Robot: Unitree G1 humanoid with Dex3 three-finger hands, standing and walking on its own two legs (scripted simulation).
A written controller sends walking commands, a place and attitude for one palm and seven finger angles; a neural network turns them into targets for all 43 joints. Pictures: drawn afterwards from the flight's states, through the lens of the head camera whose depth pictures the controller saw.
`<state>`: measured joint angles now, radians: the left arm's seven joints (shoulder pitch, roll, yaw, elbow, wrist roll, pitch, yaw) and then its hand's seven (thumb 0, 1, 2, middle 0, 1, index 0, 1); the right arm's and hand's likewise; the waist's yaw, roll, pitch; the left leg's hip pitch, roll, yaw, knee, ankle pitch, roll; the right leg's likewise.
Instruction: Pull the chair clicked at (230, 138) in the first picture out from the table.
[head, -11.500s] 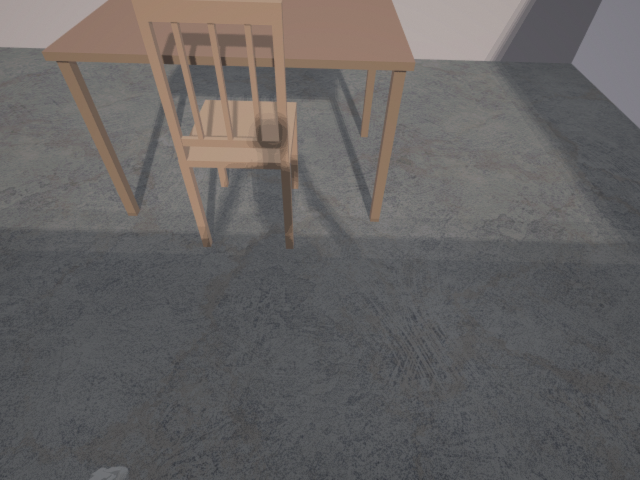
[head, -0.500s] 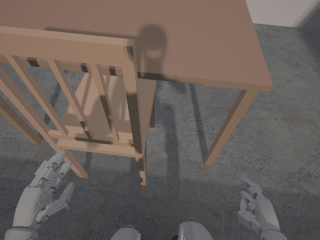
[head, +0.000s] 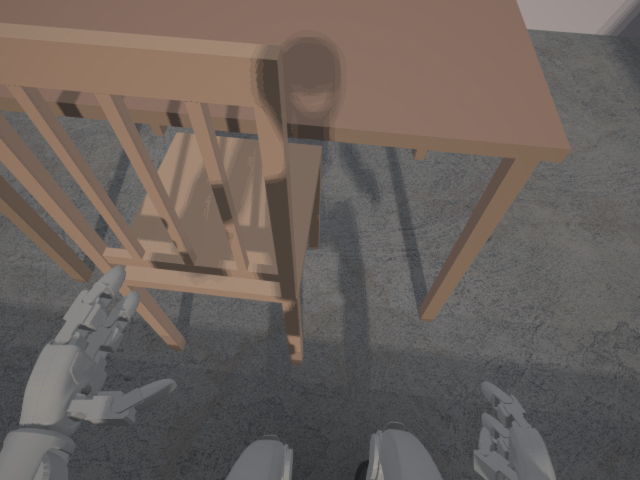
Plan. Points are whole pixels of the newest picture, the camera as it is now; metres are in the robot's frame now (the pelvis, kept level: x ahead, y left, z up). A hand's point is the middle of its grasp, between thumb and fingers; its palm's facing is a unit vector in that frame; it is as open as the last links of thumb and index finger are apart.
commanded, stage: raise the hand toward the chair's back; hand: left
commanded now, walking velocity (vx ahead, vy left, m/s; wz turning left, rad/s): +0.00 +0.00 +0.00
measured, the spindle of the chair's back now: (159, 196) +0.47 +0.26 +0.04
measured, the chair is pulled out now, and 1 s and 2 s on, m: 0.00 0.00 0.00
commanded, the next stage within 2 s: aim the fingers beside a spindle in 1.24 s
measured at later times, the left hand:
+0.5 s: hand (138, 353) +0.24 +0.22 +0.05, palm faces -0.08 -1.00 -0.05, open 16.6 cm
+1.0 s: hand (147, 329) +0.27 +0.21 +0.06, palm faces -0.06 -1.00 -0.06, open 16.9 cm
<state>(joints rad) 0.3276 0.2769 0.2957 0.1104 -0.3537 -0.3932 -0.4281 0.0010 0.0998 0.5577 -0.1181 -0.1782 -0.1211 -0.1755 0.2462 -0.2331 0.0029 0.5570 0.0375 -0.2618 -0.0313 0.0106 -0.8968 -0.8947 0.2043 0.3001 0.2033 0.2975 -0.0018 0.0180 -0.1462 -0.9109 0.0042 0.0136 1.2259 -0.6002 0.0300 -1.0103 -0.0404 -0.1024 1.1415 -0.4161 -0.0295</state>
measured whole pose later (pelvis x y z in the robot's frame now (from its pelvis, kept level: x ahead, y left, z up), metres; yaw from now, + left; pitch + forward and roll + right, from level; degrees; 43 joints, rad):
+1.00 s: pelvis +0.03 +0.01 +0.02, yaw +0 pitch +17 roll -2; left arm 0.28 0.29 0.23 0.09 -0.30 -0.37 -0.36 -0.02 -0.50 0.30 -0.06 -0.08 -0.06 -0.08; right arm 0.25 -0.26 0.02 0.52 0.04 -0.22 -0.03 0.01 -0.90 -0.89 0.20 0.30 0.20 0.30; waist -0.02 0.03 -0.16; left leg -0.83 0.00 0.00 1.14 -0.60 0.03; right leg -0.92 -0.04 -0.11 1.05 -0.42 -0.02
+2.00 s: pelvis +0.02 +0.01 +0.00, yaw +0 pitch +19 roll -2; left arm 0.15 0.24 0.14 0.16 -0.25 -0.39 -0.30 -0.02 -0.50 0.30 -0.06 -0.08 -0.06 -0.08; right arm 0.25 -0.25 0.03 0.52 0.02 -0.19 -0.03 0.01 -0.90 -0.89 0.20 0.30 0.20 0.30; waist -0.03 0.03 -0.16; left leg -0.94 -0.01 0.01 1.22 -0.62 0.04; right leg -1.04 -0.05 -0.10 1.14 -0.44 -0.02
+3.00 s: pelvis +0.01 -0.01 -0.02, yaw +0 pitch +22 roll -1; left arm 0.02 0.20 0.08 0.28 -0.19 -0.41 -0.21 -0.02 -0.50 0.30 -0.06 -0.08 -0.06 -0.08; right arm 0.22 -0.25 0.01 0.52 0.02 -0.11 -0.01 0.01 -0.90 -0.89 0.20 0.30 0.20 0.30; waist -0.04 0.02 -0.19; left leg -1.04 0.00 0.01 1.30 -0.64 0.02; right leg -1.16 -0.04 -0.09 1.23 -0.47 -0.04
